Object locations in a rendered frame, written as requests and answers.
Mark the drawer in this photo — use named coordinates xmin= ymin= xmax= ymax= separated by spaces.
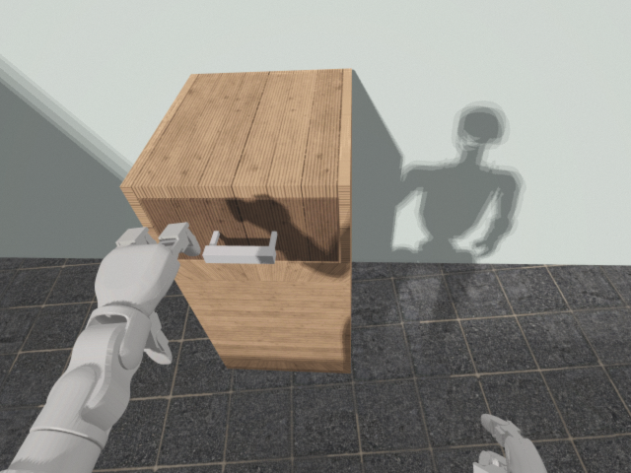
xmin=140 ymin=197 xmax=340 ymax=261

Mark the cabinet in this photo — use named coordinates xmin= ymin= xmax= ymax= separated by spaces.
xmin=119 ymin=68 xmax=352 ymax=373

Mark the robot left hand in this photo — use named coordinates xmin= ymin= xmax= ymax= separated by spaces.
xmin=95 ymin=222 xmax=201 ymax=365

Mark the robot right hand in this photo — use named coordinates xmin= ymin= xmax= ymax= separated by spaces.
xmin=473 ymin=414 xmax=547 ymax=473

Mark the left robot forearm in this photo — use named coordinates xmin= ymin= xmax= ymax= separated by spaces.
xmin=0 ymin=304 xmax=152 ymax=473

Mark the handle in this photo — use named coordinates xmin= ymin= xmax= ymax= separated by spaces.
xmin=202 ymin=231 xmax=277 ymax=264

